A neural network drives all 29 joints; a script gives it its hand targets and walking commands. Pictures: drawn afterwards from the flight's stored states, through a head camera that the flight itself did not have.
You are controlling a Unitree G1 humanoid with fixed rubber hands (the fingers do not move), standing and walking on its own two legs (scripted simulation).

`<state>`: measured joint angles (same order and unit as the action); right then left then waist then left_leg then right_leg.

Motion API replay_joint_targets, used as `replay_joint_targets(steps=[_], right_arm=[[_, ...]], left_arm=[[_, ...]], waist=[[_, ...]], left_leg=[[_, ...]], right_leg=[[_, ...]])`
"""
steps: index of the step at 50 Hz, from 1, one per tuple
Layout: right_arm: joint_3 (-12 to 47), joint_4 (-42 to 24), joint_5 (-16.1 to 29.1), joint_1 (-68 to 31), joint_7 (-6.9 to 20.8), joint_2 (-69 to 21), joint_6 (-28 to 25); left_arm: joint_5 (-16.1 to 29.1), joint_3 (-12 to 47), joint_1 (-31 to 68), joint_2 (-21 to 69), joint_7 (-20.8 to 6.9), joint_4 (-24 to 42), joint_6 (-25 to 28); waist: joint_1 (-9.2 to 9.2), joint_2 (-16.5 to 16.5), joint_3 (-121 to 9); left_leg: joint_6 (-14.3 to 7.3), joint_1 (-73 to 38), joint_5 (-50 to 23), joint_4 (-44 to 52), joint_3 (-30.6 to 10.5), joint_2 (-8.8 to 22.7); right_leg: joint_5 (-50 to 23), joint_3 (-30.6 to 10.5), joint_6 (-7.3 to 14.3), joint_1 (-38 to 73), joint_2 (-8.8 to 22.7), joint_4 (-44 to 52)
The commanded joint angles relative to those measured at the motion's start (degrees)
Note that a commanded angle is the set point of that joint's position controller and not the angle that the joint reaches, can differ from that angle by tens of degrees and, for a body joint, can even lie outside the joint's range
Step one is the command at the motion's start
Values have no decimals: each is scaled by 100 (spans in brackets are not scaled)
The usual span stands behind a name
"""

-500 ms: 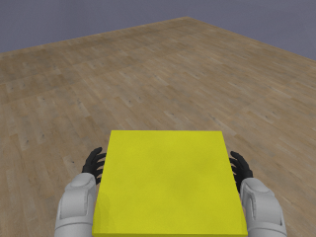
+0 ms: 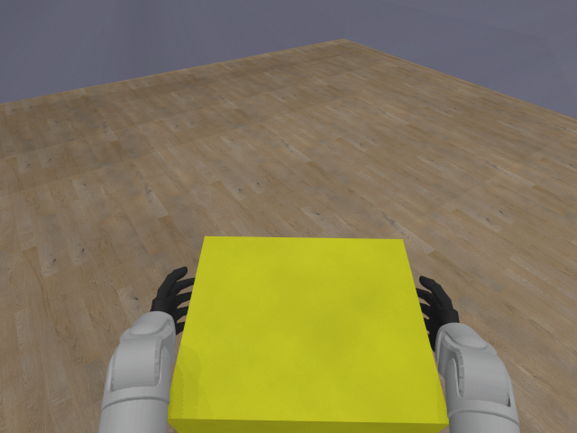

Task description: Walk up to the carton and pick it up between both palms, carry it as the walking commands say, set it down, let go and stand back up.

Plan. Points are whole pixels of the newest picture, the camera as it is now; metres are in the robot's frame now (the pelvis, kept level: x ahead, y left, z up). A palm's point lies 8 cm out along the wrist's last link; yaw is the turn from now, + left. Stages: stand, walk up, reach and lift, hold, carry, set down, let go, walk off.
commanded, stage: hold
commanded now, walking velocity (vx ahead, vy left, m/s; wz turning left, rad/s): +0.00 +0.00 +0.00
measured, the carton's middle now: (301, 353) +0.27 +0.00 -0.03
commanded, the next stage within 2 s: carry in 0.54 s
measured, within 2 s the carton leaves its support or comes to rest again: neither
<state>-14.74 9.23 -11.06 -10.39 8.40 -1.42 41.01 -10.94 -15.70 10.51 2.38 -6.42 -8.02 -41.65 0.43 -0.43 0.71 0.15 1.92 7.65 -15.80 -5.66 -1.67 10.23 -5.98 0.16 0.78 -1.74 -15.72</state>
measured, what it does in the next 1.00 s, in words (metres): steps on the spot, turning left: left foot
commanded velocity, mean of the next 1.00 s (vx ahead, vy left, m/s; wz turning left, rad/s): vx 0.00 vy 0.00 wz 0.50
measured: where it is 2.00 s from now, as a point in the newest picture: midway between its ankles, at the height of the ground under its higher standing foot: outside the picture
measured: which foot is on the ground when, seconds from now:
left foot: down 0.00-0.64, up 0.66-0.86, down 0.88-1.00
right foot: down 0.00-0.88, up 0.90-1.00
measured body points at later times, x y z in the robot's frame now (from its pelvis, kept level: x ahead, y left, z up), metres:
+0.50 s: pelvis +0.00 +0.00 +0.00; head -0.04 +0.01 +0.45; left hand +0.29 +0.20 +0.04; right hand +0.28 -0.19 +0.04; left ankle +0.02 +0.12 -0.75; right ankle -0.01 -0.12 -0.75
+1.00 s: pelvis -0.02 +0.03 -0.03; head -0.01 +0.05 +0.42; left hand +0.22 +0.34 +0.07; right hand +0.36 -0.02 +0.07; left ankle +0.00 +0.11 -0.75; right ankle -0.02 -0.12 -0.68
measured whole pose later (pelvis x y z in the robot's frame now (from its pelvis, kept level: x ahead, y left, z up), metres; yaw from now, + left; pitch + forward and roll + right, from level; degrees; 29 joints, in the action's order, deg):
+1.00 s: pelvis -0.02 +0.03 -0.03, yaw +21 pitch +5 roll +0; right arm -14.5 -7.4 0.1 -21.6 -1.2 1.3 60.1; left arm 0.8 -15.0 20.5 -2.5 2.2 9.8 -60.4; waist 0.4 -1.6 -4.1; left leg -5.9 27.7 14.2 -36.8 4.2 -4.3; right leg 32.2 2.2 -6.2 -32.1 5.9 -67.5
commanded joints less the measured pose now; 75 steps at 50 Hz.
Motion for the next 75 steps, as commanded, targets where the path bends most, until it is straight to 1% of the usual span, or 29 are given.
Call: replay_joint_targets(steps=[1, 26, 27, 29, 31, 32, 33, 34, 35, 36, 38, 41, 42, 43, 44, 45, 46, 47, 48, 50, 52, 62, 67, 69, 70, 71, 72, 73, 75], right_arm=[[3303, -422, 1119, -2732, 811, -4471, -124], [3360, -502, 1129, -2693, 820, -4523, -136], [3495, -770, 1222, -2458, 795, -4636, -81], [3656, -890, 1259, -2388, 762, -4560, 41], [3968, -1352, 1448, -2590, 749, -4657, 170], [4163, -1653, 1574, -2714, 729, -4703, 271], [4305, -1875, 1672, -2765, 684, -4704, 379], [4422, -2058, 1789, -2824, 643, -4664, 500], [4501, -2208, 1885, -2838, 603, -4573, 625], [4670, -2444, 2060, -2872, 555, -4637, 731], [4826, -2682, 2354, -3764, 377, -4590, 862], [4559, -2686, 2298, -3367, -108, -4177, 1333], [4457, -2659, 2278, -3383, -265, -4090, 1498], [4340, -2597, 2261, -3312, -412, -4004, 1666], [4175, -2479, 2221, -3224, -524, -3880, 1841], [3924, -2265, 2149, -3406, -651, -3524, 1981], [3785, -2311, 2139, -3402, -744, -3546, 2065], [3727, -2442, 2134, -3546, -803, -3622, 2167], [3710, -2520, 2126, -3785, -860, -3746, 2218], [3667, -2667, 2064, -4145, -974, -3967, 2230], [3629, -2598, 1988, -4091, -1024, -4000, 2223], [3749, -2916, 2080, -3992, -1036, -3735, 2128], [3855, -3014, 2117, -4004, -1053, -3709, 2067], [3872, -3006, 2083, -3939, -1094, -3668, 2060], [3878, -2898, 2031, -3664, -1121, -3720, 2077], [3973, -2976, 1989, -3458, -1102, -3740, 2113], [4197, -3214, 2173, -4214, -1100, -3928, 2035], [4351, -3318, 2352, -4602, -1065, -4140, 2000], [4377, -3218, 2414, -4756, -1034, -4293, 1945]], left_arm=[[1161, 3403, 2621, 4511, -991, 267, 65], [1179, 3429, 2589, 4568, -995, 288, 71], [1332, 3672, 2629, 4592, -986, 507, 48], [1331, 3639, 2317, 4732, -937, 532, -54], [1518, 3924, 2321, 4847, -873, 1036, -148], [1612, 4074, 2382, 4880, -811, 1353, -215], [1666, 4173, 2416, 4821, -742, 1602, -292], [1671, 4215, 2307, 4730, -661, 1714, -376], [1690, 4289, 2136, 4738, -570, 1904, -484], [1767, 4402, 2152, 4718, -472, 2255, -596], [1943, 4656, 3268, 4511, -240, 2720, -752], [2068, 4486, 3223, 4155, 206, 2847, -1236], [2052, 4343, 3180, 4043, 343, 2779, -1416], [2066, 4263, 3226, 3916, 476, 2818, -1590], [2057, 4150, 3257, 3739, 581, 2781, -1773], [2051, 4088, 3534, 3537, 682, 2719, -1927], [2148, 4205, 3781, 3647, 741, 2775, -2042], [2170, 4148, 3815, 3817, 770, 2618, -2115], [2259, 4138, 3870, 4028, 758, 2463, -2170], [2413, 4148, 4219, 4269, 734, 2443, -2174], [2463, 4158, 4345, 4337, 757, 2466, -2119], [2449, 4181, 4213, 4162, 920, 2753, -1972], [2455, 4115, 4112, 3995, 928, 2919, -1909], [2446, 4017, 3940, 3915, 910, 2927, -1900], [2428, 3942, 3875, 3805, 920, 2896, -1893], [2290, 3879, 3490, 3766, 929, 2703, -1900], [2214, 3920, 3550, 3898, 874, 2629, -1877], [2216, 3857, 3808, 3932, 837, 2801, -1841], [2282, 3908, 4230, 3890, 816, 3011, -1763]], waist=[[-5, 11, -957], [-18, 43, -987], [-63, 194, -1305], [-95, 495, -1502], [-159, 544, -1570], [-187, 231, -1568], [-228, -372, -1605], [-270, -1152, -1679], [-226, -1324, -1701], [-179, -976, -1631], [-64, -649, -1661], [-5, -1190, -1750], [40, -1226, -1806], [127, -947, -1948], [213, -238, -2034], [134, 1363, -2005], [108, 2040, -2390], [97, 1172, -2599], [87, 634, -2552], [66, 297, -2309], [62, 277, -2232], [73, 788, -2605], [45, 1015, -2737], [-100, 770, -2843], [-125, -598, -2771], [-87, -2038, -2553], [-60, -1034, -2147], [-77, -424, -2052], [-15, -442, -1980]], left_leg=[[-21, -645, -668, 93, 273, -358], [-1, -748, -896, 97, 263, -340], [-36, 470, -604, -616, -200, 872], [-212, 1340, -922, -857, -758, 1054], [-273, 2015, -948, -1236, -856, 993], [-209, 2481, -791, -1631, -707, 758], [-80, 3074, -278, -2393, -264, 347], [30, 3451, 922, -3496, 442, -19], [111, 3479, 2327, -4341, 744, 91], [125, 3597, 2384, -4574, 863, 272], [88, 3217, 1965, -4132, 892, 443], [46, 2316, 1708, -2830, 1318, 184], [50, 2054, 1425, -2293, 1450, 87], [54, 1549, 962, -1566, 1501, -36], [-78, 733, 154, -895, 877, 250], [-571, -30, -2226, -715, -1299, 1678], [-1276, -343, -3608, -840, -2766, 2289], [-1317, -494, -3097, -995, -2449, 2055], [-1223, -281, -2105, -963, -2122, 1843], [-975, 316, -1340, -761, -1481, 1426], [-774, 627, -1151, -686, -1255, 1168], [-731, 83, -1928, -764, -2100, 915], [-464, 623, -1960, -650, -2161, 671], [-73, 1989, -987, -959, -1617, 341], [86, 3213, 1017, -1864, -844, -241], [211, 4550, 2832, -3665, 280, -578], [306, 4811, 2475, -4518, 483, 107], [323, 4543, 2114, -4939, 456, 238], [289, 4221, 1413, -5239, 540, 372]], right_leg=[[-701, 275, -13, -449, -332, 314], [-842, 268, 0, -405, -341, 292], [-6, 324, -57, -902, 663, -718], [685, 375, -8, -1061, 558, -1482], [878, 328, 60, -1045, 704, -1594], [795, 54, 156, -876, 933, -1446], [367, -428, 396, -583, 1451, -1050], [-669, -963, 832, -507, 2359, -589], [-1647, -1075, 1160, -700, 2804, -506], [-2166, -852, 1254, -735, 2908, -619], [-2293, 62, 927, -1009, 2483, -1034], [-1643, 884, 472, -1400, 2205, -1331], [-1529, 1076, 323, -1398, 2164, -1600], [-1228, 1385, 95, -1495, 1986, -2226], [-458, 1669, -228, -2200, 1735, -3130], [2322, 1768, -664, -3762, 990, -4275], [3329, 964, -701, -4422, 536, -5182], [2960, 481, -673, -4443, 694, -5725], [2515, 345, -670, -4469, 825, -5894], [1847, 459, -686, -4286, 919, -5617], [1610, 594, -685, -3919, 785, -5198], [1737, 515, -536, -3392, 178, -3498], [1571, 649, -335, -2012, -97, -1806], [912, 503, -157, -142, 340, -370], [784, -525, 137, 840, 1618, 31], [-699, -1908, 886, 883, 3476, 5], [-2209, -1161, 980, 455, 3441, -421], [-2581, -493, 861, 148, 3014, -596], [-2364, 519, 485, -24, 2344, -785]])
